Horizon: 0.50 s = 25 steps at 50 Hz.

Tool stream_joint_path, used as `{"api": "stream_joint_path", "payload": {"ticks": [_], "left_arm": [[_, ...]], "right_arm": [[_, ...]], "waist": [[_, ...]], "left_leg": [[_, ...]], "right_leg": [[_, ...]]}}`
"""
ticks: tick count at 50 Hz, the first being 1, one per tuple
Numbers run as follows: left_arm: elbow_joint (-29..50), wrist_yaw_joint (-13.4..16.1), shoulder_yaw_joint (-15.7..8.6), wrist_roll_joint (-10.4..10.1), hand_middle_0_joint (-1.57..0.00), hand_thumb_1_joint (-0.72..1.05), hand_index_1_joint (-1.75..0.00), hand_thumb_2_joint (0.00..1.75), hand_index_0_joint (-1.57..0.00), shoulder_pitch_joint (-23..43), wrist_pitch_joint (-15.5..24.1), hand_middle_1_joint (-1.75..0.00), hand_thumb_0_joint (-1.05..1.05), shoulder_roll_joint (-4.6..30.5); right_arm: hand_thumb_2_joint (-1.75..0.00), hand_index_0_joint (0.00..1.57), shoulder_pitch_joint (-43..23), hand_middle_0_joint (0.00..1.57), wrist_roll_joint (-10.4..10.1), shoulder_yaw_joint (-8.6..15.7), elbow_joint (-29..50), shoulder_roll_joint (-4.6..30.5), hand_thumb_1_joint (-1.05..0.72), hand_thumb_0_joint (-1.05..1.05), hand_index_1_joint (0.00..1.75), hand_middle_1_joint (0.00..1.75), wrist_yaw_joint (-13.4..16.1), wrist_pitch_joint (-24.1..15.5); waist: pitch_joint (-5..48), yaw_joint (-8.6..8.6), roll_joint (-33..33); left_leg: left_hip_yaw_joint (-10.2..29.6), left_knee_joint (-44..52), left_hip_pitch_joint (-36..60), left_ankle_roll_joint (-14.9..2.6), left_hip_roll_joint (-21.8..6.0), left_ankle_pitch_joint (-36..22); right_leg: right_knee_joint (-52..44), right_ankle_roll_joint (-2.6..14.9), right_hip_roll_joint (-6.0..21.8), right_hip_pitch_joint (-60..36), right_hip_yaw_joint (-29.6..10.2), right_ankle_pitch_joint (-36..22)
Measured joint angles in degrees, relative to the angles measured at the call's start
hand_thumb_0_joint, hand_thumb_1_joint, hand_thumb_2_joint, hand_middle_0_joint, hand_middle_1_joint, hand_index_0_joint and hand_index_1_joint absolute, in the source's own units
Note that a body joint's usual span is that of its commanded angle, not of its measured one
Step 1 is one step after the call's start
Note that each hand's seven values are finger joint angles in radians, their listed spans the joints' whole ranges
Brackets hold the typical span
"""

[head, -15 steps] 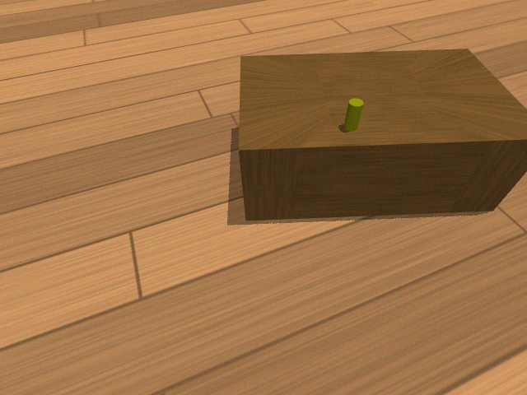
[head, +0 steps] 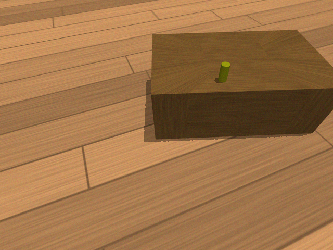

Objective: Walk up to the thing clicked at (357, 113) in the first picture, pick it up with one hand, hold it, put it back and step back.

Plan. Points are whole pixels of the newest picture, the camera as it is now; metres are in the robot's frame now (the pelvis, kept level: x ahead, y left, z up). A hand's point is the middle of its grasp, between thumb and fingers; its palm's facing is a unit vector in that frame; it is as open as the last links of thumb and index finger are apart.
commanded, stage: stand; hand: right
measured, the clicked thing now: (223, 72) +1.11 -0.30 -0.28
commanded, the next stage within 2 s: walk up in 0.82 s
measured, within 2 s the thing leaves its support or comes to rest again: neither
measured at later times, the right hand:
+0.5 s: hand out of the picture +0.09 -0.25 -0.16, palm faces -0.03 +0.94 -0.34, open 7.3 cm
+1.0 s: hand out of the picture +0.06 -0.29 -0.15, palm faces +0.00 +0.93 -0.37, open 7.3 cm
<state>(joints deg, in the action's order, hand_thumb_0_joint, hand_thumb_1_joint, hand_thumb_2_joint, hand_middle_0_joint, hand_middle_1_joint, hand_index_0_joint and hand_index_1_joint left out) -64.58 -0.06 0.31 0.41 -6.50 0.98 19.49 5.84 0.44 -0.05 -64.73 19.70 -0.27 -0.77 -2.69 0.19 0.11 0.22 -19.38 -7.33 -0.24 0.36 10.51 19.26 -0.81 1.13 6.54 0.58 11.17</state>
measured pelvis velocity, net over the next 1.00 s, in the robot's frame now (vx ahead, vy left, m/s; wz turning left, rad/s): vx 0.02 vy -0.02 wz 0.01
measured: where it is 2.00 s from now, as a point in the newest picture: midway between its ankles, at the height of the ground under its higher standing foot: (195, 220)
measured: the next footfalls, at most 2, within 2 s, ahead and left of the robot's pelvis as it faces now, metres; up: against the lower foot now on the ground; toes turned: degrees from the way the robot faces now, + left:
right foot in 1.14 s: +0.19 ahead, -0.21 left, +0.00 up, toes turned -3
left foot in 1.58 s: +0.34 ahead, +0.04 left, +0.00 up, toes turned +8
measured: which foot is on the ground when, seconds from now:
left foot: down 0.00-1.00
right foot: down 0.00-0.86, up 0.88-1.00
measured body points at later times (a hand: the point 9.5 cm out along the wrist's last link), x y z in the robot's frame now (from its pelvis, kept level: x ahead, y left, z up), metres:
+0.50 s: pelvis +0.01 +0.00 +0.00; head +0.01 +0.00 +0.45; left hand +0.08 +0.30 -0.13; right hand +0.09 -0.30 -0.13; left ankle +0.00 +0.12 -0.75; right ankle -0.01 -0.13 -0.75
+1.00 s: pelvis +0.02 -0.02 +0.00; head +0.03 -0.01 +0.45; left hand +0.09 +0.31 -0.13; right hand +0.06 -0.34 -0.12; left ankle +0.00 +0.11 -0.75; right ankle +0.03 -0.16 -0.71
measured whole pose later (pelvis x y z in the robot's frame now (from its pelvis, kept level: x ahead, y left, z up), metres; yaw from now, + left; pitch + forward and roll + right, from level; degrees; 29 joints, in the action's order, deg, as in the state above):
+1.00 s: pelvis +0.02 -0.02 +0.00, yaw +1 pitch -1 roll +1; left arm -59.1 -4.1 -5.0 2.4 -9.9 -0.4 24.4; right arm 14.8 2.0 3.7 -59.8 20.7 -1.6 -3.5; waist -2.1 -0.9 2.6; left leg 1.4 -20.4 -6.2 -1.9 0.4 13.6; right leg 46.2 1.0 2.6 20.8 -1.5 24.6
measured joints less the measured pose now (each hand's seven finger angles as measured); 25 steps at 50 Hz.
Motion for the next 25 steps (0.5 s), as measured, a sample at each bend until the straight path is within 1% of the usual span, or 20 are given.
{"api": "stream_joint_path", "payload": {"ticks": [25], "left_arm": [[0.21,0.06,-0.33,-0.03,-0.21,0.90,-0.30,0.90,-0.20,0.30,-0.22,-0.30,0.00,0.01]], "right_arm": [[-0.90,0.21,0.21,0.20,0.00,-0.11,0.21,0.14,-0.91,0.01,0.30,0.30,0.21,-0.08]], "waist": [[0.19,0.00,0.02]], "left_leg": [[0.15,0.82,1.13,-0.14,0.26,0.04]], "right_leg": [[-0.70,-0.16,0.27,-1.16,0.16,0.19]]}}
